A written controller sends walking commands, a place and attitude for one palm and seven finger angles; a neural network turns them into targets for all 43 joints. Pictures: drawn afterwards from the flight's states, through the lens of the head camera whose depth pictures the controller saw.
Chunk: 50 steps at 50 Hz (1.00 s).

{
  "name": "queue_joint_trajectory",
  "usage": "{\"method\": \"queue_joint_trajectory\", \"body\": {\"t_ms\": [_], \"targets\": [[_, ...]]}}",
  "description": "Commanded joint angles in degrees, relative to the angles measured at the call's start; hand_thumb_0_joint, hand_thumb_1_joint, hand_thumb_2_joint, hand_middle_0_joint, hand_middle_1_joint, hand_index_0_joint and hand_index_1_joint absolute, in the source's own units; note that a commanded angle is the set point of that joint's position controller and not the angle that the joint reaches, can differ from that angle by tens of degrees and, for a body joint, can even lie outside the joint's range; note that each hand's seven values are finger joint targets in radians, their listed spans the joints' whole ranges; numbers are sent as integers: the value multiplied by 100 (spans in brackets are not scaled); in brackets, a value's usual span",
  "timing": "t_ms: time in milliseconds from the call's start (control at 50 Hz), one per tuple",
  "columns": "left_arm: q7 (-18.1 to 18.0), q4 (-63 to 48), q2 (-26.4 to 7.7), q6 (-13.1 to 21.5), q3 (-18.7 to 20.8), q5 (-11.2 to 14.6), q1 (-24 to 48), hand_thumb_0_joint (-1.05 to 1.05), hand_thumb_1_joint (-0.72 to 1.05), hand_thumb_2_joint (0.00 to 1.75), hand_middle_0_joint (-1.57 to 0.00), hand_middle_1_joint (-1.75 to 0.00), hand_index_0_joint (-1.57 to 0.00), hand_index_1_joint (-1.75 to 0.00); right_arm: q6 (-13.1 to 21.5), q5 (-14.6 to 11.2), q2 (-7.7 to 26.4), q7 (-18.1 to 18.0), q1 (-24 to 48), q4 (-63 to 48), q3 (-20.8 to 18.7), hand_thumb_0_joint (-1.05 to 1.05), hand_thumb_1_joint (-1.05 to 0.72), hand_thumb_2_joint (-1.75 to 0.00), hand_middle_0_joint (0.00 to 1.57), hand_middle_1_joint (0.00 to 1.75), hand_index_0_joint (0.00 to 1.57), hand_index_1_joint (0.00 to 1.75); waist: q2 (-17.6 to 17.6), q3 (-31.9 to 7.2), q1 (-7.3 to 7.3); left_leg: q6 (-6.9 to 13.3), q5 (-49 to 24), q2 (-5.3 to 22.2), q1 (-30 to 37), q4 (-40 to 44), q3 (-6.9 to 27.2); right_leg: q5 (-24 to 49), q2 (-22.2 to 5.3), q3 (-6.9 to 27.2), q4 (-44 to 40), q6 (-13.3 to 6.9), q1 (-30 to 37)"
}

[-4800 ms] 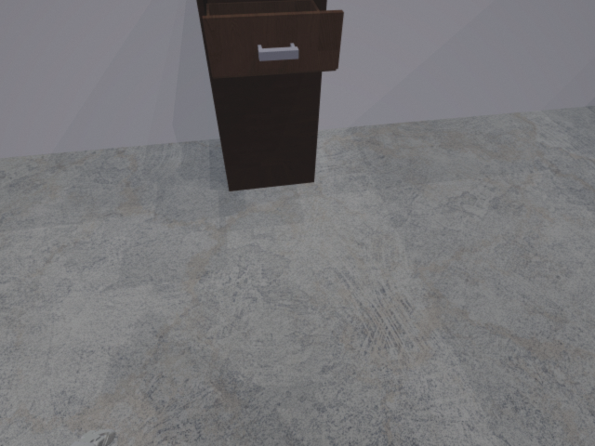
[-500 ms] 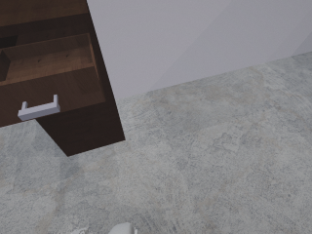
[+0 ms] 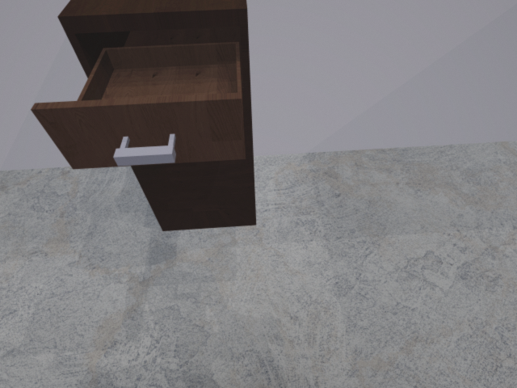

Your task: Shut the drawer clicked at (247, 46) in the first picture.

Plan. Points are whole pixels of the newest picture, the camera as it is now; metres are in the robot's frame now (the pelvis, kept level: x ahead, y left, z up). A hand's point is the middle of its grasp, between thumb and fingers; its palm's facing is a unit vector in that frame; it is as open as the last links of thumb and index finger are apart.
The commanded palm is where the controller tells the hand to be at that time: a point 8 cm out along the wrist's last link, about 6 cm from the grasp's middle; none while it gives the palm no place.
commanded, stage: take the last steps up to it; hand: left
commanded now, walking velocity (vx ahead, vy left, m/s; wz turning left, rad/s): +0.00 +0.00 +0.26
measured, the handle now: (147, 147) +0.52 +0.26 +0.05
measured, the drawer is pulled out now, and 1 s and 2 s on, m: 0.29 0.29 0.29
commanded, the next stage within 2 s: come to a stop and stand still in 0.92 s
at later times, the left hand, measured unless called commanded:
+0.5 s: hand out of the picture -0.04 +0.21 -0.18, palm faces +0.19 -0.96 -0.18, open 7.4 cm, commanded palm none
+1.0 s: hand (172, 308) +0.28 +0.20 -0.16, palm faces +0.14 -0.97 -0.19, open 7.4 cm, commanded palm none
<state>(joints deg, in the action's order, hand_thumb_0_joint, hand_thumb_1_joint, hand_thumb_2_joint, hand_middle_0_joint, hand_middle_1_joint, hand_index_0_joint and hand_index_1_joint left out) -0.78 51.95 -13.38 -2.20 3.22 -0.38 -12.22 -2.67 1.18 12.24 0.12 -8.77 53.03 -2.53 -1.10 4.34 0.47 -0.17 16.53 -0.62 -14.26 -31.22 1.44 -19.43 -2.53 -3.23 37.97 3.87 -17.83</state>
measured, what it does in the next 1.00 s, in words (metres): walks ahead: right foot, then left foot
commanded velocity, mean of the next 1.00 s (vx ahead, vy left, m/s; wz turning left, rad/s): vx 0.23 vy -0.01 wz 0.04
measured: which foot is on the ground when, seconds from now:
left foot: down 0.00-0.02, up 0.04-0.42, down 0.44-0.88, up 0.90-1.00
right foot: up 0.00-0.00, down 0.02-0.44, up 0.46-0.86, down 0.88-1.00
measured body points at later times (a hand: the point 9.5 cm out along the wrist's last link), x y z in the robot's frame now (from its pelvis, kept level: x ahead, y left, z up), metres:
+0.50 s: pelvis +0.04 +0.03 +0.00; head +0.04 +0.06 +0.45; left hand -0.05 +0.26 -0.16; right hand +0.11 -0.20 -0.14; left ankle +0.00 +0.13 -0.73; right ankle +0.01 -0.10 -0.71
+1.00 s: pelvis +0.20 +0.02 -0.01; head +0.22 +0.01 +0.44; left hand +0.27 +0.25 -0.15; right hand +0.15 -0.20 -0.17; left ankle +0.08 +0.13 -0.65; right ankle +0.27 -0.07 -0.73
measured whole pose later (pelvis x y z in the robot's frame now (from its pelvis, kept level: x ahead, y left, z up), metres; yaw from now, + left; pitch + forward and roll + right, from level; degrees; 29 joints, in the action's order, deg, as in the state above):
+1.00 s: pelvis +0.20 +0.02 -0.01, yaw +8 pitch -2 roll -1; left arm -0.5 58.0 -8.3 3.4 2.5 -0.7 -7.4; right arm 0.4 0.7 7.8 -1.3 -22.3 66.5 -2.7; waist -2.2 4.7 -2.0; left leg 0.8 26.1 4.3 -17.9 -66.7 -2.4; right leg -12.9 -1.8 -10.2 33.5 -3.2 -18.4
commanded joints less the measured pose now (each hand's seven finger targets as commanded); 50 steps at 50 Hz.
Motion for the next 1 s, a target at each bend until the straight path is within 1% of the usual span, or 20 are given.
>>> {"method": "queue_joint_trajectory", "body": {"t_ms": [0, 20, 40, 100, 200, 280, 360, 380, 420, 460, 500, 560, 760, 780, 820, 840, 860, 880, 920, 980], "targets": [[-104, -190, -1311, 323, 241, -146, -776, 0, 90, 90, -20, -30, -20, -30, 148, -103, 398, 11, -38, -544, -178, 0, -90, -90, 20, 30, 20, 30, 1857, -703, 149, -105, 1367, -231, -1491, -1658, -159, 2891, -2108, 2064, -1986, -906, 1726], [-105, -230, -1257, 312, 215, -89, -835, 0, 90, 90, -20, -30, -20, -30, 46, -67, 630, -35, 79, -515, -236, 0, -90, -90, 20, 30, 20, 30, 1477, -786, 260, -65, 1834, -39, -1230, -2546, 328, 2801, -2371, 2068, -2069, -1323, 1076], [-122, -244, -1155, 296, 231, -94, -522, 0, 90, 90, -20, -30, -20, -30, -2, -53, 597, -22, 129, -435, -263, 0, -90, -90, 20, 30, 20, 30, 1548, -546, 143, -62, 1621, 3, -1339, -3193, 326, 2478, -2131, 1947, -2125, -1402, 778], [-133, -310, -739, 311, 135, -99, -72, 0, 90, 90, -20, -30, -20, -30, -7, -22, 517, 42, -181, -103, -235, 0, -90, -90, 20, 30, 20, 30, 971, -352, -71, -174, 771, 198, -1369, -3590, 102, 2181, -1553, 856, -2039, -1195, 730], [-72, 99, -732, 408, 156, -140, -741, 0, 90, 90, -20, -30, -20, -30, 89, 27, 342, 135, 160, -71, -185, 0, -90, -90, 20, 30, 20, 30, 986, -70, 274, -175, 666, 369, -1423, -2301, -307, 92, -1595, 898, -2621, -1162, 1051], [-19, 404, -794, 449, 163, -162, -1034, 0, 90, 90, -20, -30, -20, -30, 227, 4, 196, 162, 224, -48, -124, 0, -90, -90, 20, 30, 20, 30, 1029, -172, 394, -67, 867, 354, -1081, -1127, -572, -252, -1650, 882, -2685, -1247, 1279], [19, 623, -703, 404, 137, -87, -804, 0, 90, 90, -20, -30, -20, -30, 364, 6, 83, 87, -630, 326, -47, 0, -90, -90, 20, 30, 20, 30, 847, -251, -7, 11, 46, 170, 497, 484, -984, -586, -1191, 266, -2202, -917, 478], [40, 642, -528, 383, 98, -68, -795, 0, 90, 90, -20, -30, -20, -30, 399, 2, 210, 50, -919, 480, -77, 0, -90, -90, 20, 30, 20, 30, 378, -231, -132, 41, 72, 243, 1226, 795, -852, -838, -964, 109, -1831, -752, -137], [101, 376, 37, 365, -23, -56, -457, 0, 90, 90, -20, -30, -20, -30, 433, 67, 1050, -54, -1924, 701, -256, 0, -90, -90, 20, 30, 20, 30, -1686, -100, -597, 833, 1388, 2145, 1869, 2018, 1790, -1128, -48, -789, 502, -332, -1750], [104, 232, -116, 359, 20, -130, 182, 0, 90, 90, -20, -30, -20, -30, 450, 56, 895, -130, -1857, 763, -203, 0, -90, -90, 20, 30, 20, 30, -1331, 472, -608, 1175, 1492, 2341, 1264, 2394, 2063, -1056, -289, -45, 2065, -441, -2298], [185, 404, -120, 394, 30, -108, 41, 0, 90, 90, -20, -30, -20, -30, 545, 24, 571, -161, -1452, 668, -96, 0, -90, -90, 20, 30, 20, 30, -672, 547, -355, 1115, 467, 2084, 1105, 2323, 1333, -379, -508, 152, 2312, -415, -2225], [207, 623, 38, 334, 10, -93, -378, 0, 90, 90, -20, -30, -20, -30, 651, -16, 432, -183, -1302, 713, -56, 0, -90, -90, 20, 30, 20, 30, -581, 239, -65, 975, -1143, 1645, 1111, 2176, 306, 268, -491, 3, 2093, -278, -1778], [189, 319, 144, 361, 1, -69, 644, 0, 90, 90, -20, -30, -20, -30, 645, 54, 357, -212, -1916, 1177, -83, 0, -90, -90, 20, 30, 20, 30, -671, 428, -274, 855, -2937, 1648, 1303, 1588, -178, 564, -202, -408, 61, -447, -1070], [179, 335, 93, 386, 19, -69, 500, 0, 90, 90, -20, -30, -20, -30, 639, 54, 351, -211, -1911, 1204, -75, 0, -90, -90, 20, 30, 20, 30, -607, 324, -182, 810, -3288, 1615, 1179, 1315, -195, 586, -73, -482, -186, -510, -618], [152, 715, -102, 463, 103, -89, -635, 0, 90, 90, -20, -30, -20, -30, 632, -9, 387, -203, -1764, 1205, -77, 0, -90, -90, 20, 30, 20, 30, -390, -177, 359, 541, -3554, 1270, 765, 56, -498, 1171, 136, -601, -766, -607, 980], [103, 942, -512, 545, 204, -118, -1432, 0, 90, 90, -20, -30, -20, -30, 651, -67, 259, -160, -1770, 1155, -69, 0, -90, -90, 20, 30, 20, 30, 216, -797, 677, 327, -2594, 962, -86, -1267, -710, 1634, -576, 258, -861, -880, 2316], [53, 1047, -1090, 578, 341, -100, -1923, 0, 90, 90, -20, -30, -20, -30, 674, -125, -94, -143, -2067, 1014, -33, 0, -90, -90, 20, 30, 20, 30, 1522, -1457, 647, 82, 1089, 146, -1269, -3117, -959, 2616, -2206, 2387, -1531, -1563, 3252], [22, 1010, -1173, 551, 329, 3, -1840, 0, 90, 90, -20, -30, -20, -30, 585, -156, 73, -185, -1866, 903, -51, 0, -90, -90, 20, 30, 20, 30, 1202, -1484, 635, 150, 1820, 233, -1329, -4084, -347, 2397, -2547, 2785, -2033, -1926, 2729], [-41, 754, -658, 510, 205, -18, -792, 0, 90, 90, -20, -30, -20, -30, 527, -67, -58, -140, -1277, 801, -83, 0, -90, -90, 20, 30, 20, 30, 727, -393, 356, 146, 1066, 695, -1706, -4410, -60, 1114, -2196, 2098, -2355, -1767, 1250], [-90, 630, -163, 567, 46, -78, -185, 0, 90, 90, -20, -30, -20, -30, 376, 1, -325, -88, -1560, 915, -48, 0, -90, -90, 20, 30, 20, 30, 485, -228, -150, -6, 562, 852, -981, -3369, -243, 1488, -1641, 745, -2544, -1374, 94]]}}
